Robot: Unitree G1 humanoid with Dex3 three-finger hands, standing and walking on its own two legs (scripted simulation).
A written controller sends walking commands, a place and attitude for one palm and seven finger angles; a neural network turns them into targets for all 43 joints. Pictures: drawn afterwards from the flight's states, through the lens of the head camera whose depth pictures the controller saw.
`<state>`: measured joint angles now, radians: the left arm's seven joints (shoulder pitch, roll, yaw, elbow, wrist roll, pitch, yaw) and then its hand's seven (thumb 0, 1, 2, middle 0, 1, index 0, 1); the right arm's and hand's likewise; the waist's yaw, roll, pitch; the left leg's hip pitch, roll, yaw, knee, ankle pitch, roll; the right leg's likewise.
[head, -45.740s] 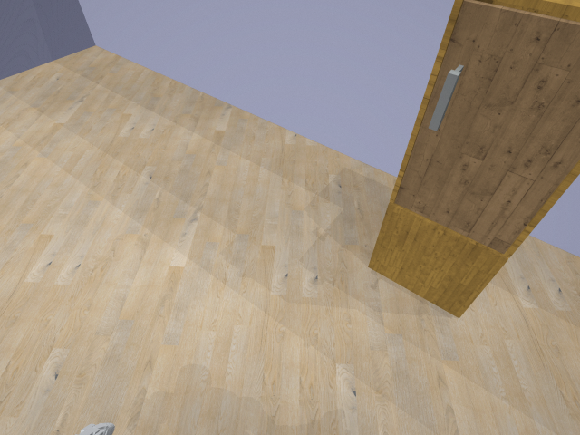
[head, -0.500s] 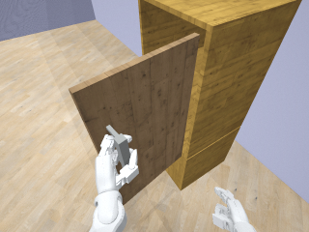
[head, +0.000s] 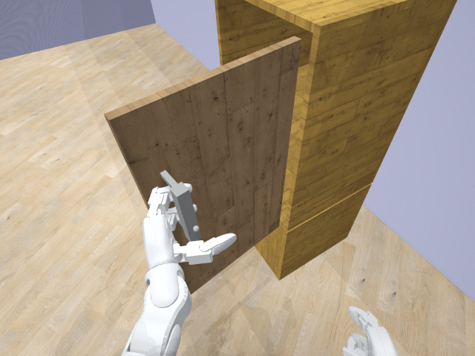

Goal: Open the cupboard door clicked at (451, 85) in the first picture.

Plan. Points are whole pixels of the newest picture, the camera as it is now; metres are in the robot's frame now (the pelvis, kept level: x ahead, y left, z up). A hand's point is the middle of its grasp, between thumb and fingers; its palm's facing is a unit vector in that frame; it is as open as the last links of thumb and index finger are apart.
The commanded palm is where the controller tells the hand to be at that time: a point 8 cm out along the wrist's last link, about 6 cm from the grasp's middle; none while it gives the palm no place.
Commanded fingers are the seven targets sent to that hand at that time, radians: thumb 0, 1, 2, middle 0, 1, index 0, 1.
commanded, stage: open thumb and fingers to let go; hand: left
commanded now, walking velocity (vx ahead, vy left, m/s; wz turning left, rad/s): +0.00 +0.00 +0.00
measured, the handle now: (180, 208) +0.34 +0.12 +0.08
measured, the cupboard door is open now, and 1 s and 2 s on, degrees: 98 98 98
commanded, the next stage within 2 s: slide the hand sideways off the handle in 0.34 s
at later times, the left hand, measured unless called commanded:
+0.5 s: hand (196, 231) +0.30 +0.08 +0.08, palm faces +0.19 -0.98 -0.01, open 15.3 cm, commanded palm +0.26 +0.13 +0.08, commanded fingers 0.00 -0.50 0.30 -0.15 -0.30 -0.15 -0.30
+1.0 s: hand (176, 265) +0.24 +0.11 +0.08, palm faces -0.15 -0.99 +0.00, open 16.3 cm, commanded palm +0.22 +0.17 +0.08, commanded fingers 0.00 -0.50 0.30 -0.15 -0.30 -0.15 -0.30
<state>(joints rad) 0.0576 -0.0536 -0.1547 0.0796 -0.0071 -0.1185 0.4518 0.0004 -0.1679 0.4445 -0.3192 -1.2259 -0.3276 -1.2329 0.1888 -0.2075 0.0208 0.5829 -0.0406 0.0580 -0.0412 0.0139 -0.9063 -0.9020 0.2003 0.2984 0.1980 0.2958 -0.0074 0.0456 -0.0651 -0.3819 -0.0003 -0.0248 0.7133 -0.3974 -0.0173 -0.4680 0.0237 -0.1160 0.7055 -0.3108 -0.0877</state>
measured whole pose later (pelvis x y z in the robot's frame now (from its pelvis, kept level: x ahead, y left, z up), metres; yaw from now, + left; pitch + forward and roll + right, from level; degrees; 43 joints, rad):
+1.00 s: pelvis +0.01 +0.05 -0.01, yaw -2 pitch +5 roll +0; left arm 0.34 0.09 -0.22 -0.20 -0.05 -0.13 0.02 -0.02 -0.50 0.30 -0.14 -0.30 -0.15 -0.30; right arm 0.26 -0.21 0.05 0.45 0.01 -0.06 0.01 0.01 -0.90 -0.90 0.20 0.30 0.20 0.30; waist 0.00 0.03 -0.08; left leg -0.42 -0.03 0.03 0.80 -0.47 0.04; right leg -0.51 -0.01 -0.06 0.79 -0.36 -0.03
